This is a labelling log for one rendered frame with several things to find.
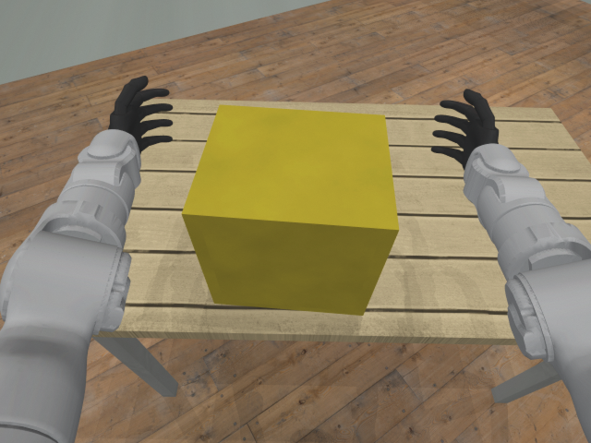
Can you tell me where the carton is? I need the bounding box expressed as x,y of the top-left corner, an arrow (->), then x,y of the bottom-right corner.
182,105 -> 399,316

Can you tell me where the robot right forearm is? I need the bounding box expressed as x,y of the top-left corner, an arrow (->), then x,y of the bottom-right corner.
464,144 -> 591,281

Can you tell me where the robot left forearm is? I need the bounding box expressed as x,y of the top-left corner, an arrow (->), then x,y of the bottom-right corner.
0,129 -> 141,322

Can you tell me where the left robot hand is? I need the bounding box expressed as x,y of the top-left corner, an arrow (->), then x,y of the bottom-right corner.
108,76 -> 173,154

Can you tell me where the right robot upper arm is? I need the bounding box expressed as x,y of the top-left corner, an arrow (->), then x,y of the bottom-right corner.
505,258 -> 591,443

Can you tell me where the right robot hand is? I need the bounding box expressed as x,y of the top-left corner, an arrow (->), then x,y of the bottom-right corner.
431,89 -> 499,169

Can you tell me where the table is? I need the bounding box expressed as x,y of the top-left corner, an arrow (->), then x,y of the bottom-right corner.
92,99 -> 591,403

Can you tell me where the left robot upper arm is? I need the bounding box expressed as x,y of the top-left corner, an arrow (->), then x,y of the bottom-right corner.
0,231 -> 132,443

